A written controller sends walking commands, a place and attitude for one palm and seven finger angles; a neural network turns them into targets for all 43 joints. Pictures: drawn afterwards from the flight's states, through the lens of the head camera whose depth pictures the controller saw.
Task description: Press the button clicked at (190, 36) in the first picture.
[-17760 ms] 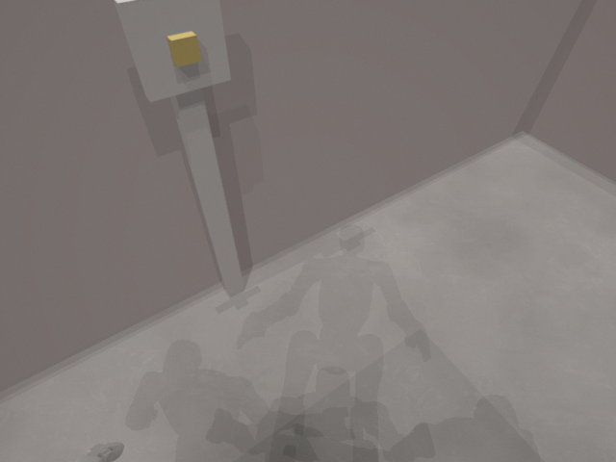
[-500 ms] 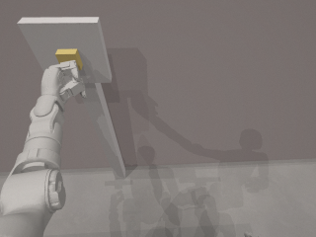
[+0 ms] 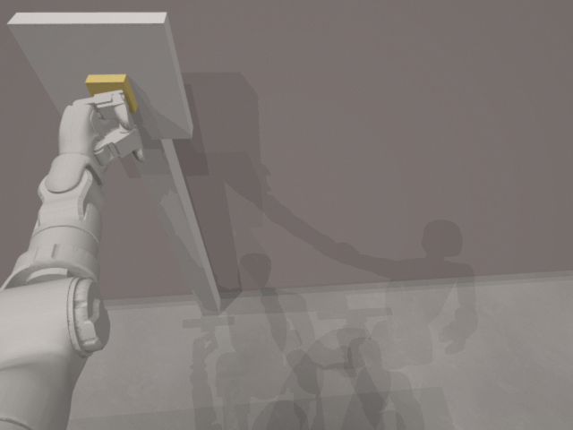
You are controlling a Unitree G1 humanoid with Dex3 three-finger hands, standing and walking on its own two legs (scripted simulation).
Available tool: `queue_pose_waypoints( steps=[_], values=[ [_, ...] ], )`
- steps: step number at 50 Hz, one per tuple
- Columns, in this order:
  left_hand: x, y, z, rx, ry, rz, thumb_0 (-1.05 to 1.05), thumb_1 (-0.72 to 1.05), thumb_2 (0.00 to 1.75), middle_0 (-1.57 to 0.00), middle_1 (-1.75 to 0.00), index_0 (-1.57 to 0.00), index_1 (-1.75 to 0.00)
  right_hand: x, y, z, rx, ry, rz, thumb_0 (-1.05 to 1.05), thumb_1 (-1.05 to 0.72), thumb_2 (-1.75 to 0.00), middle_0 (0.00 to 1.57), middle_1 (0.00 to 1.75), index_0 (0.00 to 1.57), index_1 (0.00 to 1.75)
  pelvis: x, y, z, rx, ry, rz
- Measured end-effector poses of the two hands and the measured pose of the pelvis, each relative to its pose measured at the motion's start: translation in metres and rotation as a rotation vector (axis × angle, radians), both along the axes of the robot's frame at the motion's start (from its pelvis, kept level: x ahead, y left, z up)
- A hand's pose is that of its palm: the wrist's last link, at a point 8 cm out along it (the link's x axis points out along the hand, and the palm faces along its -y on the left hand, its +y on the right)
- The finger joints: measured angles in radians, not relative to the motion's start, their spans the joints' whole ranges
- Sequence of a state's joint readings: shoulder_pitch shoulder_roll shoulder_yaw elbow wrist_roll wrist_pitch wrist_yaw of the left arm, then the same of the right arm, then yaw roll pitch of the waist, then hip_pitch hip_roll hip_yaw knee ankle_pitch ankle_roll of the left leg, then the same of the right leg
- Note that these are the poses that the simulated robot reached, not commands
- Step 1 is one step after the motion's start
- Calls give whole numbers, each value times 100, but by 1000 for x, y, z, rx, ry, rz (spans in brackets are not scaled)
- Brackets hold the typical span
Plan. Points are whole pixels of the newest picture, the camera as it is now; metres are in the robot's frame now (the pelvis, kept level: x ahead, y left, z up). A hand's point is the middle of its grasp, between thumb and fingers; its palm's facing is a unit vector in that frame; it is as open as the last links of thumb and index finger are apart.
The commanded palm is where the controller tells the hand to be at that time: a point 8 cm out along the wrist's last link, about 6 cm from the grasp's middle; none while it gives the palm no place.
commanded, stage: press the button with the knuckle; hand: left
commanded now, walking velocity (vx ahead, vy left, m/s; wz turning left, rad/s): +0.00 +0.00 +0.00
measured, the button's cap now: (113, 91) +0.54 +0.23 +0.18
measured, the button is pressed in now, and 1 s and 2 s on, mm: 4 0 0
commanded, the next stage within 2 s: hold the button down briefly in 0.18 s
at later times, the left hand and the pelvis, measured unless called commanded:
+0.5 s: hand (134, 130) +0.49 +0.20 +0.15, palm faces +0.05 -1.00 +0.00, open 3.0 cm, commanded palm +0.49 +0.24 +0.15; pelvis -0.02 +0.00 -0.01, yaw +1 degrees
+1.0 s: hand (141, 137) +0.47 +0.18 +0.15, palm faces +0.03 -1.00 +0.01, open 3.2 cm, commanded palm +0.43 +0.23 +0.15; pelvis -0.01 +0.00 +0.00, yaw +0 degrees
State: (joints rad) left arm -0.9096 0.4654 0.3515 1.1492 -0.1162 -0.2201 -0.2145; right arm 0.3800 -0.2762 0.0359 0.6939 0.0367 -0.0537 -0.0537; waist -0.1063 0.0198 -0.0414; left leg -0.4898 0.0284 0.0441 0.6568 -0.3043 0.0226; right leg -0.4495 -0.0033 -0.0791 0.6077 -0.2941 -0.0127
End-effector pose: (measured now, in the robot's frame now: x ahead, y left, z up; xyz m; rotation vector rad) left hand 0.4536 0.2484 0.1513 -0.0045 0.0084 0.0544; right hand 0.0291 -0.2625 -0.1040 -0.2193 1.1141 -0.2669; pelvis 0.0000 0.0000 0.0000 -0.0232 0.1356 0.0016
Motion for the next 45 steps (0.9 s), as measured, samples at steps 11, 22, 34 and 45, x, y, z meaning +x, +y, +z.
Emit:
queue_pose_waypoints(
  steps=[11, 22, 34, 45],
  values=[
    [7, 1, 1, 10, 10, -6, 2, 82, 96, -130, -150, -132, -150, -16, -3, -1, -15, 27, 14, 0, -90, -90, 20, 30, 20, 30, -10, -1, -4, -5, 31, 11],
    [10, 2, 1, 8, 11, -10, 2, 79, 98, -130, -150, -135, -150, -51, -8, -1, -33, 100, -12, 0, -90, -90, 20, 30, 20, 30, -16, -2, -6, -10, 48, 13],
    [6, 1, 1, 9, 7, 5, 2, 80, 98, -130, -150, -133, -150, -59, -6, -2, -21, 99, -11, 0, -90, -90, 20, 30, 20, 30, -19, -3, -6, -10, 44, 12],
    [-6, -2, -1, 2, -24, -2, 3, 84, 96, -130, -150, -132, -150, -29, -3, -3, 1, 23, 7, 0, -90, -90, 20, 30, 20, 30, -12, -2, -4, -4, 23, 0]
  ],
)
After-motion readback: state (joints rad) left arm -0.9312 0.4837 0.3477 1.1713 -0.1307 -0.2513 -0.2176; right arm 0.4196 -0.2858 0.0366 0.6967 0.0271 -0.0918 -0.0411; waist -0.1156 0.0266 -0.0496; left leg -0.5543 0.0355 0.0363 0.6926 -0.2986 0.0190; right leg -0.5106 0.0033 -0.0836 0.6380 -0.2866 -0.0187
